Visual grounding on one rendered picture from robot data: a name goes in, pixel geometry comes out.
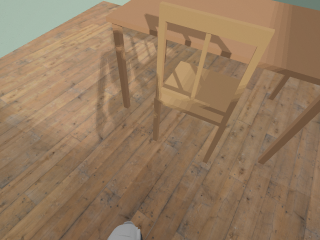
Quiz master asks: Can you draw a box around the left robot thigh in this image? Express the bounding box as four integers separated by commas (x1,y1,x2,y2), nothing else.
107,224,141,240

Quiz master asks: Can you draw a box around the table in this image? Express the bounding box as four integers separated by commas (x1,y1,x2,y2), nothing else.
105,0,320,165

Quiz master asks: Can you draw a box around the chair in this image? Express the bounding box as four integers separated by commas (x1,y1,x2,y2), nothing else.
153,1,275,164

